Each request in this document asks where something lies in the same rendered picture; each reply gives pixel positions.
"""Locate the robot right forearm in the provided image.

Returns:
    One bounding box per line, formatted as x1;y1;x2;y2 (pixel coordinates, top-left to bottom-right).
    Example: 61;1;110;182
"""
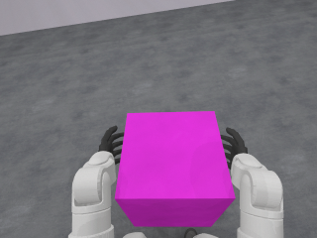
231;153;284;238

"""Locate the robot left forearm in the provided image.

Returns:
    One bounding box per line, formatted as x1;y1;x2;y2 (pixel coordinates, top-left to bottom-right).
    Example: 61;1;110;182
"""
68;151;117;238

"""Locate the right robot foot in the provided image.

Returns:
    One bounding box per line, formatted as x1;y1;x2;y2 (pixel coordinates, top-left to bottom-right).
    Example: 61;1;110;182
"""
184;228;198;238

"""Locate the robot left hand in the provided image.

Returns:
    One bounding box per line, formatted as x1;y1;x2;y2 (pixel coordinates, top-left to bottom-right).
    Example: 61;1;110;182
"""
98;126;125;165

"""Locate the robot right hand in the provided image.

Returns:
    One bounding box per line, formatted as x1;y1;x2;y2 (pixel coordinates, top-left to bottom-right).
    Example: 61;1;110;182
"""
220;127;248;169

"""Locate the carton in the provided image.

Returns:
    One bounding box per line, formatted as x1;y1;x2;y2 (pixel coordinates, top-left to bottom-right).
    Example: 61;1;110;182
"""
115;111;236;227

